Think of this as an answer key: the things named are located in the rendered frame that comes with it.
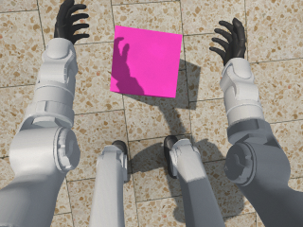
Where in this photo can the robot left hand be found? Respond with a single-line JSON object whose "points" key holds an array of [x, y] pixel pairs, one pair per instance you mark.
{"points": [[64, 27]]}

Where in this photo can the robot right thigh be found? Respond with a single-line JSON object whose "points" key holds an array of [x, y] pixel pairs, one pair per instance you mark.
{"points": [[200, 205]]}

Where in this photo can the right robot upper arm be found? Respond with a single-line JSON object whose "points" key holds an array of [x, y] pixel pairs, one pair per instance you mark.
{"points": [[262, 173]]}

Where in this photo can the left robot forearm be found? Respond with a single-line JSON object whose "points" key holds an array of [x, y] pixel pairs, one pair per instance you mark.
{"points": [[54, 92]]}

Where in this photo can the robot left foot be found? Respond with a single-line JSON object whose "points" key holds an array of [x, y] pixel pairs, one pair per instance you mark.
{"points": [[121, 145]]}

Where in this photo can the carton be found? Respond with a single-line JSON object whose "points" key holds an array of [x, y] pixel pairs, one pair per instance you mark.
{"points": [[145, 62]]}

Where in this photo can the right robot forearm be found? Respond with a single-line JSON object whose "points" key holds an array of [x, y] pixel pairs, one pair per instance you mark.
{"points": [[246, 122]]}

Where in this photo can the robot right hand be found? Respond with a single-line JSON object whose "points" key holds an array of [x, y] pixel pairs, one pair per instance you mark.
{"points": [[235, 45]]}

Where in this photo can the left robot upper arm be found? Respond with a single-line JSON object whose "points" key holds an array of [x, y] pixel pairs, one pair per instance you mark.
{"points": [[40, 159]]}

